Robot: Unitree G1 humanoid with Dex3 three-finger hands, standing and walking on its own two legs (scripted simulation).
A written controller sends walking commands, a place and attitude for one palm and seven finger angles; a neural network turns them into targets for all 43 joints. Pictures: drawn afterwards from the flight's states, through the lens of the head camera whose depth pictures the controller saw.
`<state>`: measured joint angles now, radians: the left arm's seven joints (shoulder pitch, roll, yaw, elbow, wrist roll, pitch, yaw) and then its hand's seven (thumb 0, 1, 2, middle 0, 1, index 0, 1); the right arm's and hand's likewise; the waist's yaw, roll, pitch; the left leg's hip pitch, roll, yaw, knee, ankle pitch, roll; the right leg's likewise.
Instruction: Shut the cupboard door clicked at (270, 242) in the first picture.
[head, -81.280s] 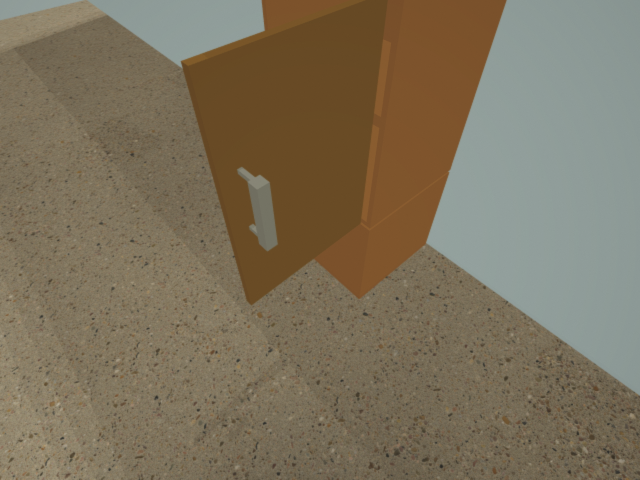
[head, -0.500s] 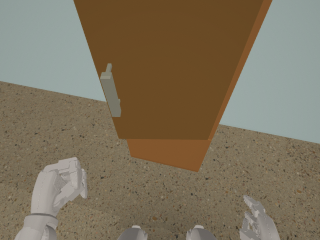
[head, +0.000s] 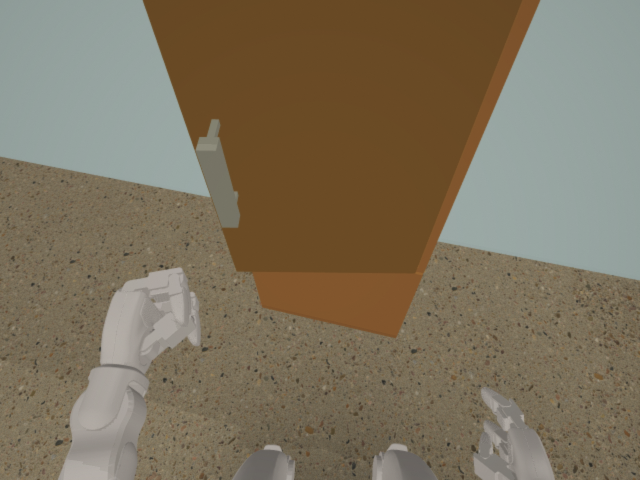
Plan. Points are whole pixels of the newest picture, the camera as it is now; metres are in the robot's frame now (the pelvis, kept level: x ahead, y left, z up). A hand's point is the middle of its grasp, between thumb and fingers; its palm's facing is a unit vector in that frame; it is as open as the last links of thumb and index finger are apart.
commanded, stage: bring the fist close to the handle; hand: left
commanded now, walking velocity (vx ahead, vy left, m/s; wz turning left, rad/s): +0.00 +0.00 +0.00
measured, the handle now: (223, 176) +0.51 +0.18 +0.06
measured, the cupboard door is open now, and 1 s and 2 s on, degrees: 13 13 3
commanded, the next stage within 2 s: push the door shut along its arc in 1.08 s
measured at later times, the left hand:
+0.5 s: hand (232, 261) +0.36 +0.14 +0.06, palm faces +0.02 -1.00 -0.02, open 3.1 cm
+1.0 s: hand (248, 235) +0.40 +0.12 +0.06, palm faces +0.05 -1.00 -0.02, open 3.1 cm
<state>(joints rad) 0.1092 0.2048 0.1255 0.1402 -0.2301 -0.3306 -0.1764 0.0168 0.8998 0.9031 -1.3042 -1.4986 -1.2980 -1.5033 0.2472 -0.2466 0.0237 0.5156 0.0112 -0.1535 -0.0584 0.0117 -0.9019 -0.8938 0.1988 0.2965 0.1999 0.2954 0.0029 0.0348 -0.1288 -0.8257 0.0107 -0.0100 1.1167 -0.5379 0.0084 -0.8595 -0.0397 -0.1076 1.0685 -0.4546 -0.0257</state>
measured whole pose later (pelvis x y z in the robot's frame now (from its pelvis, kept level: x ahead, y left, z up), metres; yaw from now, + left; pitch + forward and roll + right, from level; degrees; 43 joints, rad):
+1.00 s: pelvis +0.00 +0.00 +0.01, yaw -2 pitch +16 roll +0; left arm -0.43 0.16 0.18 0.74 -0.11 -0.48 0.00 0.02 0.90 0.90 -1.30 -1.50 -1.30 -1.50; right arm 0.34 -0.25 -0.02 0.62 -0.01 -0.03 0.00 0.01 -0.90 -0.89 0.20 0.30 0.20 0.30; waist -0.06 0.03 -0.12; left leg -0.82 0.01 0.04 1.02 -0.48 0.01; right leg -0.89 -0.03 -0.05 1.00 -0.40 -0.02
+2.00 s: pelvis -0.02 +0.01 -0.01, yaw -2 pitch +23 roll -1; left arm -0.95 0.41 0.30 1.20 -0.10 -0.43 -0.23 0.02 0.90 0.90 -1.30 -1.50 -1.30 -1.50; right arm 0.39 -0.28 0.01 0.63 -0.02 -0.02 0.00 0.01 -0.90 -0.89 0.20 0.30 0.20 0.30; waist -0.18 0.04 -0.11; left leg -1.05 0.02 0.02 1.15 -0.51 0.03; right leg -1.09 -0.02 -0.07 1.09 -0.40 -0.02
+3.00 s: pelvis -0.04 +0.02 -0.05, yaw -2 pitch +30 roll -5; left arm -1.43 0.50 0.28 1.41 0.02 -0.25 -0.06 -0.07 0.66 0.98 -1.34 -1.50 -1.39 -1.50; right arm 0.45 -0.26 0.07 0.66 -0.09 -0.09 0.01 0.00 -0.90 -0.89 0.20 0.30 0.20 0.30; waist -0.28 0.05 -0.13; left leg -1.35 0.02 -0.03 1.32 -0.50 0.03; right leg -1.34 -0.03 -0.12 1.19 -0.38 -0.01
